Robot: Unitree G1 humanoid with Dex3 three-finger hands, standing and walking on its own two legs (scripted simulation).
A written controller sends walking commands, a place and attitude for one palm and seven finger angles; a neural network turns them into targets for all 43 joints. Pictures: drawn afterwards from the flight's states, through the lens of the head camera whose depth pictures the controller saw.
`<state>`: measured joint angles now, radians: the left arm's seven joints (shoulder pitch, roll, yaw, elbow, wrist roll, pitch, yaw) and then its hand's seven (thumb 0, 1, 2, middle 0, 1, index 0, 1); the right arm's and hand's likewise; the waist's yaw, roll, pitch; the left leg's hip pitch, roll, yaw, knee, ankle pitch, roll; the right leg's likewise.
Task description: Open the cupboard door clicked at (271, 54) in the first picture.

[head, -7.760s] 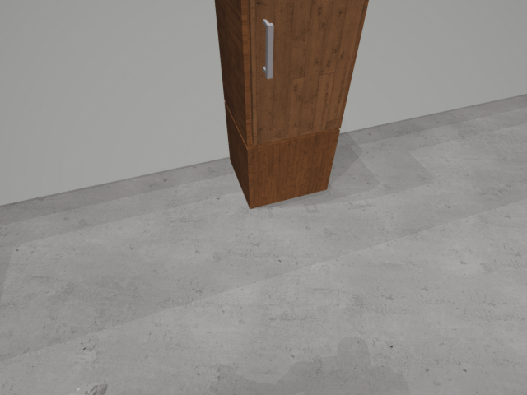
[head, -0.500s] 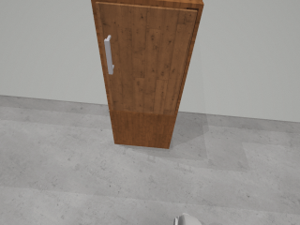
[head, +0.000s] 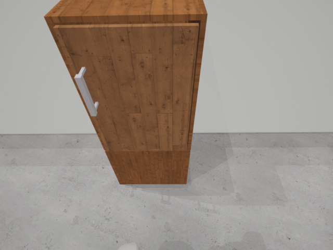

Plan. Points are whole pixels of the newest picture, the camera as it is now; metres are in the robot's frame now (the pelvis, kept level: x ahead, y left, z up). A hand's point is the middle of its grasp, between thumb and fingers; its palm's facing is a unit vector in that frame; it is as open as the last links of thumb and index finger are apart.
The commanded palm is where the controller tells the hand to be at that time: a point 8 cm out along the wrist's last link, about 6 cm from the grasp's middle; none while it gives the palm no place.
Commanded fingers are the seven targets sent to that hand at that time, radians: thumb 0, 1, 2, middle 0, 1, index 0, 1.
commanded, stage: come to a stop and stand still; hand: left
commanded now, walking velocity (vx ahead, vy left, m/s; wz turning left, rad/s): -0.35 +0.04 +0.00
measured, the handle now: (88, 92) +0.57 +0.28 +0.04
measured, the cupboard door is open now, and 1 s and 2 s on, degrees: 0 0 0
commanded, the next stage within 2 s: look again from close up in 1.24 s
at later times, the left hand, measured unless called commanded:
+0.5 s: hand out of the picture +0.08 +0.20 -0.17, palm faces +0.01 -0.96 -0.28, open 7.4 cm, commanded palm none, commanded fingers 0.00 0.90 0.90 -0.20 -0.30 -0.20 -0.30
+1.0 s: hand out of the picture +0.00 +0.13 -0.17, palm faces +0.00 -0.98 -0.21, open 7.2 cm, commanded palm none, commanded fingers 0.00 0.90 0.90 -0.20 -0.30 -0.20 -0.30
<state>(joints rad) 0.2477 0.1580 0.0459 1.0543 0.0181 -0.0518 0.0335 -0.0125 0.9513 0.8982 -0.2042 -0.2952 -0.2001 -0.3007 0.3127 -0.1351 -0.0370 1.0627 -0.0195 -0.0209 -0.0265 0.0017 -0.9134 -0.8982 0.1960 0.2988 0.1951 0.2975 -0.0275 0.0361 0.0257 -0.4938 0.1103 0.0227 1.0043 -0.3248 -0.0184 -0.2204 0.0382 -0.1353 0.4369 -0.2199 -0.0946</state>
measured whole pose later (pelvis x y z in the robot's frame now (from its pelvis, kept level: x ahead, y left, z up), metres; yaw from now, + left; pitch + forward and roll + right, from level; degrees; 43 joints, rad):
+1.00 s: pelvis -0.02 -0.04 +0.00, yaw -3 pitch -1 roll +0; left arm 0.24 0.16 0.01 1.11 0.00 0.01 0.02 0.01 0.94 0.90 -0.20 -0.30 -0.20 -0.30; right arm 0.28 -0.14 0.00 1.15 -0.01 0.01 -0.04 0.00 -0.91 -0.90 0.20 0.30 0.20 0.30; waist 0.01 0.02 0.02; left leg -0.14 0.05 0.02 0.40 -0.24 -0.04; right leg -0.20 0.03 -0.07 0.42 -0.20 -0.06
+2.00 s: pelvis -0.01 +0.03 +0.00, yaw -4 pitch -3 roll +0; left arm 0.23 0.23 -0.01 1.03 0.02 0.00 0.03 0.01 0.91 0.90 -0.20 -0.30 -0.20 -0.30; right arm 0.20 -0.23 0.01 1.05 -0.02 -0.02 -0.02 0.00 -0.91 -0.90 0.20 0.30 0.20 0.30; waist 0.01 0.00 0.00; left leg -0.11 -0.04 0.06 0.43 -0.28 0.06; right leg -0.17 -0.05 -0.02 0.43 -0.22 0.04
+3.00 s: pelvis +0.05 +0.07 -0.01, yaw +1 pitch -2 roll +0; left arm 0.23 0.15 0.03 0.97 0.03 0.01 0.07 0.00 0.94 0.90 -0.21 -0.30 -0.20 -0.30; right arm 0.22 -0.17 -0.06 1.02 -0.01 0.04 -0.03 0.02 -0.94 -0.90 0.20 0.30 0.20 0.30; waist 0.00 0.01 0.07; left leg -0.32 0.01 0.01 0.87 -0.52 -0.02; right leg -0.32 -0.01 -0.07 0.55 -0.20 -0.04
